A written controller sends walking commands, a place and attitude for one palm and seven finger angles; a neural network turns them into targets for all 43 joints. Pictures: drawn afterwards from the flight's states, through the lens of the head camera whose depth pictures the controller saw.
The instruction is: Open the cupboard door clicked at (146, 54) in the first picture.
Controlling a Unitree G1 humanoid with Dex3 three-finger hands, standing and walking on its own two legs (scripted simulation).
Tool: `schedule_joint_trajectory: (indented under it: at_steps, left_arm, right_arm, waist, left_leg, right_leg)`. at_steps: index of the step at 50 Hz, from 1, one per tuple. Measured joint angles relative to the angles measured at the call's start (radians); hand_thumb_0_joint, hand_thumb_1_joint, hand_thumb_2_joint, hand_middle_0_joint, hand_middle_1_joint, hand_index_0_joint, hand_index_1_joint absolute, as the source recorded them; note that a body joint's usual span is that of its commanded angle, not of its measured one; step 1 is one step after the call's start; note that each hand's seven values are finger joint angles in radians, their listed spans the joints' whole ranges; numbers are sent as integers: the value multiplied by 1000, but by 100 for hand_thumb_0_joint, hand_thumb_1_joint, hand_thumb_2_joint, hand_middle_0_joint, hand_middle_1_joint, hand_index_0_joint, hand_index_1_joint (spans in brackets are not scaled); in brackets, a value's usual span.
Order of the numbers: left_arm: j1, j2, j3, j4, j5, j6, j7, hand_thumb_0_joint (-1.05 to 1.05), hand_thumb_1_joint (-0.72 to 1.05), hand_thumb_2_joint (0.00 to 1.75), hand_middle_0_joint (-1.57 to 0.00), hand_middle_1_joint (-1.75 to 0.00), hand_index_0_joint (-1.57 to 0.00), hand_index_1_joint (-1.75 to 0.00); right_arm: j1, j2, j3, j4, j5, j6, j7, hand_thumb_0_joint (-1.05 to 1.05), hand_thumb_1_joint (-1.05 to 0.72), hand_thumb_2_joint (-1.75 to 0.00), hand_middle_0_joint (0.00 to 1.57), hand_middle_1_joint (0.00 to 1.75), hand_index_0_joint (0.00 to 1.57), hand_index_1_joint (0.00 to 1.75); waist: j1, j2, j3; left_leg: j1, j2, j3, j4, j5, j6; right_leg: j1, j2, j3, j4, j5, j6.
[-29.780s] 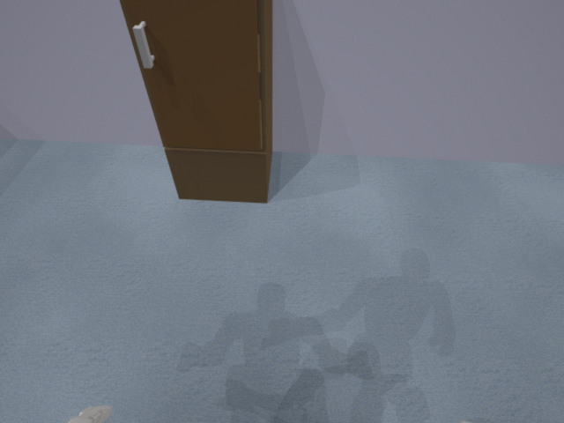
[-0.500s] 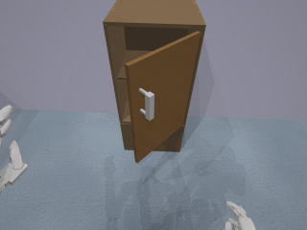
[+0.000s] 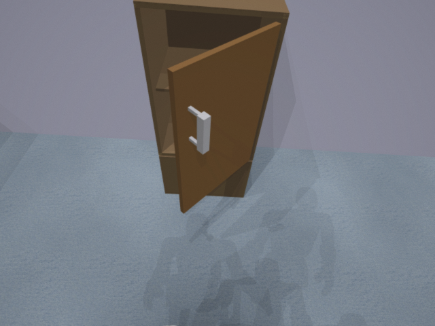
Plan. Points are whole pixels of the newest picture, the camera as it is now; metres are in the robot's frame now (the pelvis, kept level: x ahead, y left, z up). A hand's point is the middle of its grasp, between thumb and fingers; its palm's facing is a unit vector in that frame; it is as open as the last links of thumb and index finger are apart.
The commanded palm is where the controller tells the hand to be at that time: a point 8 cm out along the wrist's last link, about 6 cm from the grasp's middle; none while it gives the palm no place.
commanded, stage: let the arm hang, fingers relaxed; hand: left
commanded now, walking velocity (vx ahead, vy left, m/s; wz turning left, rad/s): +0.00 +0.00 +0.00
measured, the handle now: (197, 129) +0.57 +0.07 +0.01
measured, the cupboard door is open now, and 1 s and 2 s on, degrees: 47 47 47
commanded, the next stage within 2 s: look to check the result in 0.76 s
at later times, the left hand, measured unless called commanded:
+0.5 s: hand out of the picture -0.01 +0.16 -0.17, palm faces +0.05 -0.98 -0.17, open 7.3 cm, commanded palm none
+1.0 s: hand out of the picture +0.02 +0.16 -0.17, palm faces +0.04 -0.98 -0.20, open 7.3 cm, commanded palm none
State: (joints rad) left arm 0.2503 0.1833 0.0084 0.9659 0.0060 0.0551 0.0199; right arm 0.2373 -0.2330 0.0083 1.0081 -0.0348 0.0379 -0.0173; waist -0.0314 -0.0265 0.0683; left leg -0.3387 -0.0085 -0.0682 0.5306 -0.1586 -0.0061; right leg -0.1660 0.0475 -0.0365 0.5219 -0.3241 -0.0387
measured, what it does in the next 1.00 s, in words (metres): stands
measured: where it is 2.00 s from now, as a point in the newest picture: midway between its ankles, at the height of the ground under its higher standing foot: outside the picture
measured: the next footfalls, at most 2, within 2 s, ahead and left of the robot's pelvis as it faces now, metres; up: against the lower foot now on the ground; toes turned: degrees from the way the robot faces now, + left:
none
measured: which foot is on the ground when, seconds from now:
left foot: down 0.00-1.00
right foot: down 0.00-1.00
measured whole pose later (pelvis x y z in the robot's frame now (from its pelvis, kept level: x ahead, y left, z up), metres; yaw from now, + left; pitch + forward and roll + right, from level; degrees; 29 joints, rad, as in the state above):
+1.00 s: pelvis +0.03 -0.01 +0.01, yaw +0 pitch -2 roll +0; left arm 0.30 0.13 0.01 1.14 0.00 0.00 0.04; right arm 0.26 -0.14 0.00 1.14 -0.03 0.02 -0.04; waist -0.01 0.02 0.06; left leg -0.24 -0.01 -0.06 0.44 -0.16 -0.01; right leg -0.06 0.04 -0.02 0.41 -0.32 -0.05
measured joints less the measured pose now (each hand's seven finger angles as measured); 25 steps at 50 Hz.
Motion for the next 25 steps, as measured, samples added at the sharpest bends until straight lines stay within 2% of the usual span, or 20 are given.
schedule_joint_trajectory:
  at_steps: [3,7,17,25]
  left_arm:
    - [34,11,2,74,-3,-13,-7,-1,99,90,-20,-30,-21,-30]
    - [81,12,3,150,-6,-21,-5,0,96,90,-20,-30,-20,-30]
    - [116,-28,-2,209,-7,-35,10,0,92,90,-19,-30,-20,-30]
    - [71,-72,-5,183,-5,-48,12,0,91,90,-19,-30,-20,-30]
  right_arm:
    - [36,31,3,53,3,9,-6,0,-90,-89,20,29,20,30]
    - [62,65,2,99,8,12,-11,1,-90,-89,20,29,20,30]
    - [47,116,0,124,11,0,-15,0,-90,-89,20,29,21,30]
    - [39,106,-5,134,6,-6,-18,1,-92,-89,20,29,21,30]
  waist:
    - [18,6,15]
    - [27,27,23]
    - [27,64,5]
    - [24,53,-21]
  left_leg:
    - [11,4,-8,-32,17,-2]
    - [27,3,-7,-57,26,-1]
    - [59,-7,9,-84,29,6]
    - [68,-13,13,-81,18,7]
  right_leg:
    - [19,5,-6,-48,24,-3]
    - [37,4,-5,-80,38,-2]
    - [55,-10,10,-81,30,4]
    - [58,-17,12,-66,13,4]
